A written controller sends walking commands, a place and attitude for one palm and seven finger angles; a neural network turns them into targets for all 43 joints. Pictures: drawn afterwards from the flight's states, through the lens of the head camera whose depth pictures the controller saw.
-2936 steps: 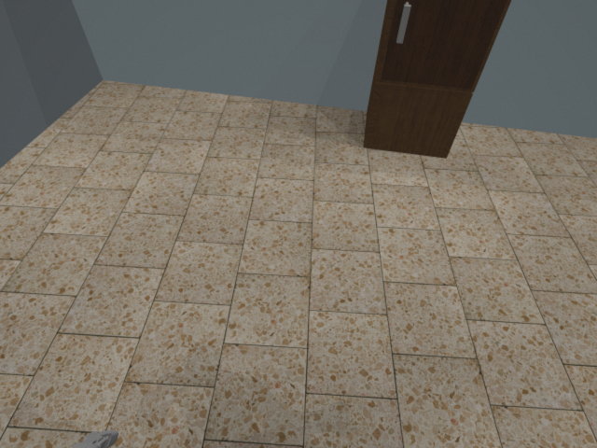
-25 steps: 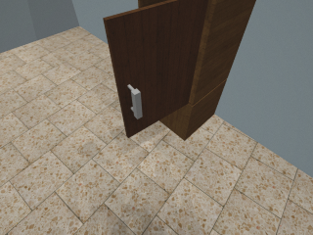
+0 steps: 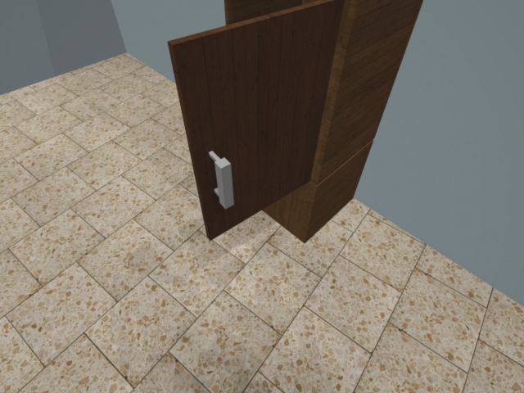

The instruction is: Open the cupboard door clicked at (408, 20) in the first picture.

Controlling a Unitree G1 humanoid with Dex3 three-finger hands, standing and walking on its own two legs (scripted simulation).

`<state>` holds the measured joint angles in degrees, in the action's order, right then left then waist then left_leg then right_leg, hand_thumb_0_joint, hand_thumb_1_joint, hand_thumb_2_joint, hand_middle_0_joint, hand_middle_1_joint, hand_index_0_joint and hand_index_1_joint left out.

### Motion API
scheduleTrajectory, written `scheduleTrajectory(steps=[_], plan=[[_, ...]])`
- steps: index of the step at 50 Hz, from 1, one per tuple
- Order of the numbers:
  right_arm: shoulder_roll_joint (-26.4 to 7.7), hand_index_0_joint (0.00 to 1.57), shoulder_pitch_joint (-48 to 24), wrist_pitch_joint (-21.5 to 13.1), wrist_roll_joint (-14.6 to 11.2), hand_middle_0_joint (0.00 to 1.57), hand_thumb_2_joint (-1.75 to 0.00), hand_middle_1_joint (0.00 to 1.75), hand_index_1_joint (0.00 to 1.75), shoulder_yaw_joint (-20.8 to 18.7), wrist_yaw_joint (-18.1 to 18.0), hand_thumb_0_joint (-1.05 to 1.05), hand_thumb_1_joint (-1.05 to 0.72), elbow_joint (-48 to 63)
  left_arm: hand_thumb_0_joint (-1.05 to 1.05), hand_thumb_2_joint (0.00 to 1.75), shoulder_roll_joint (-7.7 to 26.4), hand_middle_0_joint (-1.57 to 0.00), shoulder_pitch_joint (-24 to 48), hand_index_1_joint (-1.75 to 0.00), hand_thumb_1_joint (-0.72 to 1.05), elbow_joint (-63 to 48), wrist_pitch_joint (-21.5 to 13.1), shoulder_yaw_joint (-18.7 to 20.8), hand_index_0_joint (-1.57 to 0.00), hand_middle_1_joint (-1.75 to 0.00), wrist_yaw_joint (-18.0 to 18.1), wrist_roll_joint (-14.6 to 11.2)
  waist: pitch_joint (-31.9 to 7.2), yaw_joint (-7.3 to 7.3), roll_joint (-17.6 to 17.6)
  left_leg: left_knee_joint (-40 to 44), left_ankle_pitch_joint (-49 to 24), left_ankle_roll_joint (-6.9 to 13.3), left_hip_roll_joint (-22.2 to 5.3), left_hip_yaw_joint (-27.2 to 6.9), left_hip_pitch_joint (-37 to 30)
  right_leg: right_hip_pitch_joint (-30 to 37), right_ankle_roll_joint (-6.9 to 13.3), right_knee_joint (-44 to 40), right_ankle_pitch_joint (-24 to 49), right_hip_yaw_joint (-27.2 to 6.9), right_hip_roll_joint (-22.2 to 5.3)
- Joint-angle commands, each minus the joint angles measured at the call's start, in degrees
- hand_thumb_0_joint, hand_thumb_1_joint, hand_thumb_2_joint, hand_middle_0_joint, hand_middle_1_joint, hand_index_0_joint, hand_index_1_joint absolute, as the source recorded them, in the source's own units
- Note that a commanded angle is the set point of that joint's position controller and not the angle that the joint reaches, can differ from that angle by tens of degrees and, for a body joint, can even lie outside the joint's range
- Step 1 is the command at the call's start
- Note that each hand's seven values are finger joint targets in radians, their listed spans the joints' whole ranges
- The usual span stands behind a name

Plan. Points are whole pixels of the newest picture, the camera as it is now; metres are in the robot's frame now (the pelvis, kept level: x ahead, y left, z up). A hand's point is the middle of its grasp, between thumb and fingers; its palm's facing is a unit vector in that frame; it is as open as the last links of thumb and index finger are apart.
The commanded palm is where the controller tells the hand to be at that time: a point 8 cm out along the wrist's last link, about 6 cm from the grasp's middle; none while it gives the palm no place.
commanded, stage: look to check the result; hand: left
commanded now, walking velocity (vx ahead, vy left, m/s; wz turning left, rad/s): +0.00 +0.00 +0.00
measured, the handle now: (219, 179) +0.59 +0.14 -0.08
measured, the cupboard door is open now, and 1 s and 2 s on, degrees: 83 83 83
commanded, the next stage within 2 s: stand and wait in 0.60 s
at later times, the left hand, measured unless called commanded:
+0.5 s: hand out of the picture +0.03 +0.18 -0.17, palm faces +0.03 -0.97 -0.24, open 7.3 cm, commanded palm none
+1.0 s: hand out of the picture +0.06 +0.18 -0.17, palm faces +0.01 -0.97 -0.26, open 7.3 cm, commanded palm none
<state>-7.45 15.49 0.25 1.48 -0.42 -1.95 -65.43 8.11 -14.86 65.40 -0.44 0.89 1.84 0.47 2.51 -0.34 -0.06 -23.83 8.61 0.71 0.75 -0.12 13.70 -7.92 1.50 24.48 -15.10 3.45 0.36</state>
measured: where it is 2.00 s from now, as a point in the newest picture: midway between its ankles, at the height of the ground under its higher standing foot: outside the picture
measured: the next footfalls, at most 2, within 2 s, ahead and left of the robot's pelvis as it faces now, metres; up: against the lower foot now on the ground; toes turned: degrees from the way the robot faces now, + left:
none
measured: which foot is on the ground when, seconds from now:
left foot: down 0.00-1.00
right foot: down 0.00-1.00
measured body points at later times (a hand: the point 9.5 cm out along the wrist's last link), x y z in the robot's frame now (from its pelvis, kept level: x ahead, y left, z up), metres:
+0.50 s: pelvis +0.02 -0.01 +0.00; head +0.03 -0.01 +0.45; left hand +0.03 +0.24 -0.15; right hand +0.04 -0.25 -0.16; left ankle +0.05 +0.11 -0.74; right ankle -0.02 -0.10 -0.74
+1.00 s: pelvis +0.03 -0.02 +0.00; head +0.05 -0.03 +0.45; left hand +0.06 +0.23 -0.15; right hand +0.06 -0.27 -0.15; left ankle +0.05 +0.11 -0.74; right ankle -0.02 -0.10 -0.74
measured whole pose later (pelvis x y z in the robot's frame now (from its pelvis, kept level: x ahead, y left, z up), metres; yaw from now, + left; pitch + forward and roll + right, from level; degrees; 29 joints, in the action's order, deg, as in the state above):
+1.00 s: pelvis +0.03 -0.02 +0.00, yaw +0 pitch -1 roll +0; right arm -12.8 10.0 0.1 1.3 -0.1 -1.7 -65.7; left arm 12.6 -10.9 65.4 -1.0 1.0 1.4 0.3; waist 3.4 -0.1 -0.4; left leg -20.4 9.7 -1.0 -0.6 -0.3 9.3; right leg -2.9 3.0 19.4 -15.2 3.3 1.9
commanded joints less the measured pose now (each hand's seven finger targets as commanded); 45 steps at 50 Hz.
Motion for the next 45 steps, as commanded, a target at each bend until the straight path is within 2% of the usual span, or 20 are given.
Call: scheduleTrajectory(steps=[1,4,6,11,16,24,28,29,31,34,43,44,45], plan=[[-6.4,0.2,2.8,-0.7,-0.4,0.2,-0.9,0.3,0.3,-0.9,-0.3,0.0,-0.9,1.2,0.0,0.9,6.7,-0.2,-4.2,-0.3,0.9,-1.0,-0.5,0.8,-0.2,-0.3,0.2,0.0,0.9,-0.04,-1.0,3.7,-3.4,1.3,-5.9,-4.8,-3.2,-3.4,1.3,-6.5,3.5,-5.4,-6.5],[-7.1,0.2,2.0,-0.6,-0.5,0.2,-0.9,0.3,0.3,-0.9,-0.4,0.0,-0.9,1.3,0.0,0.9,7.2,-0.2,-4.2,-0.3,0.9,-0.9,-0.6,0.8,-0.2,-0.3,0.2,0.0,1.8,0.06,-0.2,3.7,-3.0,1.3,-5.9,-4.7,-3.2,-3.5,1.4,-7.1,3.1,-5.4,-6.3],[-7.2,0.2,1.8,-0.6,-0.4,0.2,-0.9,0.3,0.3,-0.8,-0.4,0.0,-0.9,1.0,0.0,0.9,7.3,-0.2,-3.6,-0.3,0.9,-0.8,-0.5,0.8,-0.2,-0.3,0.2,0.0,2.0,-0.12,-1.3,4.1,-3.0,1.2,-6.0,-4.7,-3.3,-3.3,1.3,-7.1,3.2,-5.6,-6.4],[-8.2,0.2,0.5,-0.7,-0.4,0.2,-0.9,0.3,0.3,-0.9,-0.4,0.0,-0.9,1.2,0.0,0.9,8.1,-0.2,-3.1,-0.3,0.9,-0.8,-0.6,0.8,-0.2,-0.3,0.1,0.0,1.8,-0.03,-1.0,4.5,-3.0,1.3,-6.1,-5.0,-3.9,-2.8,1.4,-7.4,3.4,-5.7,-6.3],[-9.5,0.2,-0.7,-0.9,-0.4,0.2,-0.9,0.3,0.3,-1.0,-0.4,0.0,-0.9,1.4,0.0,0.9,9.1,-0.2,-2.2,-0.3,0.9,-0.9,-0.7,0.9,-0.2,-0.3,0.0,0.0,0.1,0.03,-0.6,4.2,-5.6,1.4,-6.3,-5.0,-5.3,-1.5,1.3,-7.4,5.8,-5.7,-6.6],[-11.2,0.2,-2.3,-1.0,-0.5,0.2,-0.9,0.3,0.3,-1.0,-0.3,0.0,-0.9,1.7,0.0,0.9,10.9,-0.2,-0.9,-0.3,0.9,-1.3,-1.0,1.2,-0.2,-0.3,0.0,0.0,-0.4,0.19,0.0,4.3,-8.0,1.3,-6.6,-4.7,-6.1,-0.2,1.3,-7.9,9.0,-5.7,-6.8],[-11.5,0.2,-3.1,-0.9,-0.3,0.2,-0.9,0.3,0.3,-0.9,-0.2,0.0,-0.9,1.4,0.0,0.9,11.3,-0.2,0.0,-0.3,0.9,-1.3,-0.9,1.1,-0.2,-0.3,-0.1,-0.1,0.5,0.19,-0.8,4.8,-7.1,1.0,-6.6,-4.7,-5.9,-0.3,1.3,-8.3,8.4,-5.8,-6.9],[-11.9,0.2,-3.1,-1.0,-0.5,0.2,-0.9,0.3,0.3,-0.9,-0.2,0.0,-0.9,1.7,0.0,0.9,11.7,-0.2,0.0,-0.3,0.9,-1.5,-1.0,1.3,-0.2,-0.3,-0.1,0.0,0.2,0.29,0.3,4.6,-7.6,1.1,-6.7,-4.5,-6.0,0.1,1.3,-8.6,9.1,-5.7,-6.9],[-11.8,0.2,-3.4,-0.9,-0.3,0.2,-0.9,0.3,0.3,-0.8,-0.2,0.0,-0.9,1.5,0.0,0.9,11.7,-0.2,0.4,-0.3,0.9,-1.6,-1.0,1.1,-0.2,-0.3,-0.1,-0.1,0.3,0.19,-0.6,4.7,-7.3,0.9,-6.6,-4.6,-6.1,0.2,1.3,-8.7,9.0,-6.0,-7.0],[-12.6,0.2,-3.7,-1.0,-0.4,0.2,-0.9,0.3,0.3,-0.9,-0.2,0.0,-0.9,1.8,0.0,0.9,12.2,-0.2,0.8,-0.3,0.9,-1.8,-1.1,1.3,-0.2,-0.3,-0.1,-0.1,-0.9,0.3,0.3,4.4,-8.8,0.9,-6.7,-4.5,-6.6,1.0,1.4,-8.6,10.8,-5.8,-7.0],[-13.1,0.2,-4.2,-1.1,-0.4,0.2,-0.9,0.3,0.3,-0.9,-0.3,0.0,-0.9,1.7,0.0,0.9,13.1,-0.2,1.8,-0.3,0.9,-2.0,-1.2,1.4,-0.2,-0.3,-0.1,-0.2,-1.6,0.21,-0.4,4.5,-10.6,0.7,-6.9,-4.2,-7.4,2.2,1.4,-8.5,14.4,-5.9,-7.3],[-13.2,0.2,-4.3,-1.1,-0.5,0.2,-0.9,0.3,0.3,-0.9,-0.3,0.0,-0.9,1.9,0.0,0.9,13.1,-0.2,1.6,-0.3,0.9,-2.1,-1.3,1.5,-0.2,-0.3,-0.1,-0.1,-1.7,0.3,0.6,4.4,-10.6,0.7,-6.9,-4.1,-7.6,2.2,1.3,-8.6,14.6,-5.7,-7.2],[-13.1,0.2,-4.5,-1.0,-0.4,0.2,-0.9,0.3,0.3,-1.0,-0.3,0.0,-0.9,1.8,0.0,0.9,12.9,-0.2,1.6,-0.3,0.9,-2.0,-1.2,1.3,-0.2,-0.3,-0.1,-0.1,-1.2,0.22,-0.2,4.3,-10.5,0.7,-6.8,-4.0,-7.7,1.8,1.3,-8.7,14.7,-5.9,-7.4]])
